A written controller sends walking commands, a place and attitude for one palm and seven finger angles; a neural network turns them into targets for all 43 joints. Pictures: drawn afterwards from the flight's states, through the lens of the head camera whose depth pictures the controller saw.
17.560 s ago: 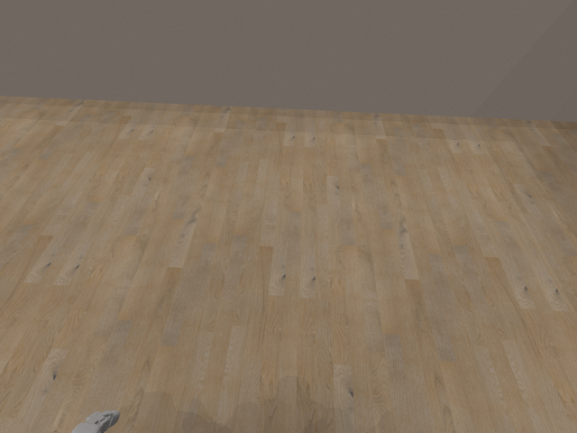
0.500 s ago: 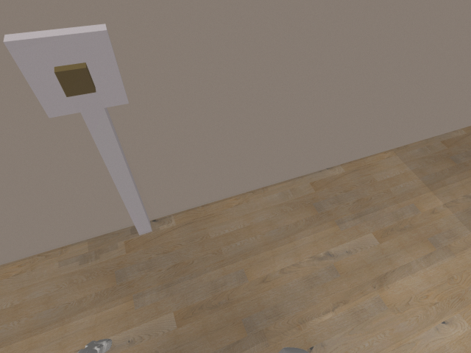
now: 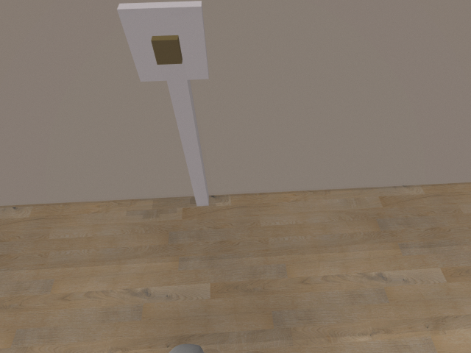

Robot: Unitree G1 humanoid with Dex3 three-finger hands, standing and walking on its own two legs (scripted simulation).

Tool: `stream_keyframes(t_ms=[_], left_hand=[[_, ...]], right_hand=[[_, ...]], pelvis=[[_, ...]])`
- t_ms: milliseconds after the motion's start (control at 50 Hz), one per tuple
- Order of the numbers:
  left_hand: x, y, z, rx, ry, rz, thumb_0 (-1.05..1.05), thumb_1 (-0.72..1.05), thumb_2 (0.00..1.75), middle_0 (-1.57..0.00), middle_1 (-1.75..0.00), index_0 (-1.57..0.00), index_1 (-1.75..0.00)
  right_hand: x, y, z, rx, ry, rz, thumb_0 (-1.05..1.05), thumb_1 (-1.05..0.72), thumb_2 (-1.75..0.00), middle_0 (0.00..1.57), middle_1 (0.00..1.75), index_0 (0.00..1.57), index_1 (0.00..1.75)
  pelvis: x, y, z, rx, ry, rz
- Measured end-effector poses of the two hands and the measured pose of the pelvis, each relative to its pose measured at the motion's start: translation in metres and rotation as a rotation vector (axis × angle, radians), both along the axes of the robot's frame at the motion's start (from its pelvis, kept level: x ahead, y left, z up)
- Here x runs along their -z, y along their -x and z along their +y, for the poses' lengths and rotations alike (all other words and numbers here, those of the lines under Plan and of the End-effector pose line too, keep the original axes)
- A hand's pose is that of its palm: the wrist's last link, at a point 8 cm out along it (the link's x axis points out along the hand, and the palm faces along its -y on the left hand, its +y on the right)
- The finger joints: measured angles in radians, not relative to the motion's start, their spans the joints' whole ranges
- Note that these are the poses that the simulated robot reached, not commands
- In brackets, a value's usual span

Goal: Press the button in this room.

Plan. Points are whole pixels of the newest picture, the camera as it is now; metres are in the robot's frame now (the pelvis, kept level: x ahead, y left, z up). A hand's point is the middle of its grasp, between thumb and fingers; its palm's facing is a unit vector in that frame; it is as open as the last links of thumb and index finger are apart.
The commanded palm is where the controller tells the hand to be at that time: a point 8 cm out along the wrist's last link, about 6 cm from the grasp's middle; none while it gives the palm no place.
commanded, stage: take the last steps up to it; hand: left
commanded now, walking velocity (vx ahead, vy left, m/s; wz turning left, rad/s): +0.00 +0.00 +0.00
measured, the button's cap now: (167, 49) +0.77 +0.23 +0.08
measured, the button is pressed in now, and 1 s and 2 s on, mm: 0 0 0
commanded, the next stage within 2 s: come to a stop and stand still in 0.94 s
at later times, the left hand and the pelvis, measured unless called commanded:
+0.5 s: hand (135, 343) +0.15 +0.21 -0.17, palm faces +0.01 -0.98 -0.19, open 7.4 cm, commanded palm none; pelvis +0.08 +0.02 +0.00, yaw +2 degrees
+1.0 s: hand (174, 326) +0.18 +0.15 -0.18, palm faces +0.15 -0.98 -0.15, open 7.3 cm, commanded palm none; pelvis +0.24 -0.01 +0.00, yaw +4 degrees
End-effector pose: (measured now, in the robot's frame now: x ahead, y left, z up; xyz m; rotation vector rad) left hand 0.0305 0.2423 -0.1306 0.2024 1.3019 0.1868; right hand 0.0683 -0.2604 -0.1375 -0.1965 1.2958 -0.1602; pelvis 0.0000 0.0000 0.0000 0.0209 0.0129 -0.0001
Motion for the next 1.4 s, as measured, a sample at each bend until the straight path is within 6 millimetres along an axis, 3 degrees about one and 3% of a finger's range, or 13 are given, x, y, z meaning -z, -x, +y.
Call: stream_keyframes(t_ms=[140,240,380,520,620,700,860,960,1080,1160,1220,1300,1400], left_hand=[[0.025,0.05,0.039,-0.098,0.029,0.127,0.01,0.91,0.9,-0.21,-0.3,-0.2,-0.3],[0.016,0.039,0.049,-0.092,0.056,0.125,0.01,0.91,0.9,-0.2,-0.3,-0.2,-0.3],[0.011,-0.026,0.045,-0.048,0.068,0.022,0.01,0.91,0.9,-0.2,-0.3,-0.2,-0.3],[0.007,-0.123,0.016,0.037,0.06,-0.07,0.01,0.91,0.9,-0.2,-0.3,-0.2,-0.3],[0.01,-0.188,-0.013,0.072,0.032,-0.16,0.0,0.91,0.9,-0.2,-0.3,-0.2,-0.3],[0.005,-0.192,-0.028,0.015,0.033,-0.163,0.0,0.91,0.9,-0.2,-0.3,-0.2,-0.3],[0.003,-0.155,-0.04,-0.073,0.044,0.024,0.0,0.93,0.9,-0.2,-0.3,-0.2,-0.3],[0.012,-0.142,-0.046,-0.133,0.096,0.111,0.0,0.92,0.9,-0.2,-0.3,-0.2,-0.3],[0.032,-0.143,-0.04,-0.206,0.16,0.203,0.0,0.91,0.9,-0.2,-0.3,-0.2,-0.3],[0.032,-0.163,-0.029,-0.19,0.161,0.236,0.0,0.91,0.9,-0.2,-0.3,-0.2,-0.3],[0.027,-0.187,-0.018,-0.157,0.146,0.219,0.0,0.91,0.9,-0.2,-0.3,-0.2,-0.3],[0.024,-0.222,0.001,-0.126,0.107,0.153,0.0,0.91,0.9,-0.2,-0.3,-0.2,-0.3],[0.02,-0.257,0.017,-0.111,0.049,0.052,0.0,0.91,0.9,-0.2,-0.3,-0.2,-0.3]], right_hand=[[-0.011,-0.04,0.047,-0.106,0.027,-0.093,0.01,-0.91,-0.9,0.2,0.3,0.2,0.3],[-0.021,-0.035,0.07,-0.092,0.015,-0.107,0.01,-0.9,-0.9,0.2,0.3,0.2,0.3],[-0.015,0.001,0.063,-0.012,0.016,-0.004,0.0,-0.92,-0.9,0.2,0.3,0.2,0.3],[0.003,0.046,0.049,0.089,-0.024,0.195,0.01,-0.91,-0.9,0.2,0.3,0.2,0.3],[0.023,0.048,0.03,0.121,-0.069,0.325,0.01,-0.91,-0.9,0.2,0.3,0.2,0.3],[0.02,0.0,0.013,0.093,-0.073,0.297,0.01,-0.91,-0.9,0.2,0.3,0.2,0.3],[0.004,-0.153,-0.001,0.006,-0.048,0.028,0.01,-0.91,-0.9,0.2,0.3,0.2,0.3],[-0.004,-0.231,0.016,-0.067,-0.046,-0.063,0.01,-0.91,-0.9,0.2,0.3,0.2,0.3],[-0.005,-0.306,0.057,-0.152,-0.033,-0.129,0.01,-0.91,-0.9,0.2,0.3,0.2,0.3],[-0.008,-0.325,0.081,-0.146,-0.034,-0.149,0.01,-0.91,-0.9,0.2,0.3,0.2,0.3],[-0.012,-0.33,0.086,-0.094,-0.028,-0.166,-0.01,-0.93,-0.9,0.2,0.3,0.2,0.3],[-0.018,-0.329,0.073,-0.068,0.005,-0.159,-0.03,-0.95,-0.9,0.21,0.3,0.21,0.3],[-0.022,-0.305,0.042,-0.05,0.047,-0.099,-0.02,-0.93,-0.9,0.21,0.3,0.21,0.3]], pelvis=[[0.007,-0.003,0.028,-0.026,0.022,-0.006],[-0.004,-0.018,0.039,-0.037,0.051,-0.018],[-0.006,-0.044,0.04,-0.036,0.034,-0.031],[0.002,-0.084,0.019,-0.024,0.012,-0.028],[0.019,-0.122,-0.008,-0.029,0.018,-0.028],[0.011,-0.144,-0.021,-0.044,0.014,-0.044],[-0.004,-0.192,-0.027,-0.058,0.03,-0.035],[-0.003,-0.223,-0.017,-0.072,0.047,-0.03],[0.008,-0.264,0.009,-0.085,0.056,-0.033],[0.005,-0.281,0.022,-0.056,0.043,-0.044],[0.0,-0.284,0.028,-0.053,0.049,-0.047],[-0.004,-0.281,0.026,-0.052,0.056,-0.042],[-0.005,-0.275,0.011,-0.048,0.055,-0.033]])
